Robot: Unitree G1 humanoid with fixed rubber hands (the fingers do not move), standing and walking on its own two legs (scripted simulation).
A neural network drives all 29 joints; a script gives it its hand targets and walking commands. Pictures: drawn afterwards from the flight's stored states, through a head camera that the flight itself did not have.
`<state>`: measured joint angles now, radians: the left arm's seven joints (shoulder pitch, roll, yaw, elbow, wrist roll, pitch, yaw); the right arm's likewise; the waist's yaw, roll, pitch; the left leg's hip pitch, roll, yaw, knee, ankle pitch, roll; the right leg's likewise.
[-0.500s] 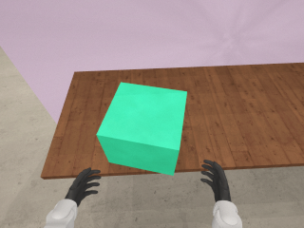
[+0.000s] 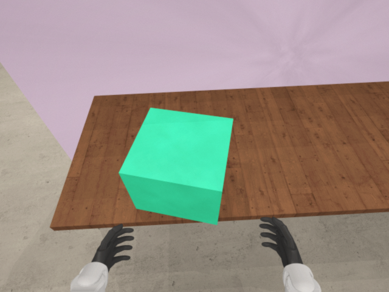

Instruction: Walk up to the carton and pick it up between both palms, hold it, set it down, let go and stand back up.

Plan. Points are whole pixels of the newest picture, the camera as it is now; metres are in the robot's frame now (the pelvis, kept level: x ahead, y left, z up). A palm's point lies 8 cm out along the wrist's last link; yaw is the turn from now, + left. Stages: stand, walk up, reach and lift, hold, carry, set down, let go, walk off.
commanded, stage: let go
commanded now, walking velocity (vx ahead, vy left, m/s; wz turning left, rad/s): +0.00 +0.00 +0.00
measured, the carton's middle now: (183, 165) +0.42 +0.04 -0.05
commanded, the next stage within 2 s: stand in 0.12 s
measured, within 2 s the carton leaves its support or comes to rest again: neither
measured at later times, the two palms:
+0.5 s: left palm (72, 270) +0.18 +0.27 -0.05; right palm out of the picture +0.11 -0.26 -0.10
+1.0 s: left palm (71, 273) +0.17 +0.27 -0.05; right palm out of the picture +0.10 -0.26 -0.10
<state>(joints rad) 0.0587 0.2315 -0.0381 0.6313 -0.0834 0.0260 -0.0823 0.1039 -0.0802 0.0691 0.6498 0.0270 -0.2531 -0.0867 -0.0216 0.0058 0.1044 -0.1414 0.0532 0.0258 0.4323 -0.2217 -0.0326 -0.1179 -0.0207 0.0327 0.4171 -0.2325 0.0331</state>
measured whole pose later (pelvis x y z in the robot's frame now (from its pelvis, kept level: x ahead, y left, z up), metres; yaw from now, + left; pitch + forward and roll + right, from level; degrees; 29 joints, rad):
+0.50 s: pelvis +0.00 +0.00 +0.00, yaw +0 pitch -4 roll +0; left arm 0.14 0.36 -0.04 0.63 -0.01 0.00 -0.03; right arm 0.21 -0.28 0.02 0.80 -0.02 -0.04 0.01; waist -0.02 0.01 0.03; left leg -0.13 0.05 0.03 0.43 -0.22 -0.03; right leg -0.11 -0.02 0.03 0.42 -0.23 0.03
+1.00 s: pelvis +0.00 +0.00 +0.00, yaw +0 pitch -4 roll +0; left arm 0.15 0.36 -0.04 0.63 -0.01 -0.01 -0.02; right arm 0.21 -0.28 0.02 0.82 -0.02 -0.04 0.02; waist -0.02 0.01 0.03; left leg -0.13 0.05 0.03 0.43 -0.22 -0.03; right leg -0.11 -0.02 0.03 0.42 -0.23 0.03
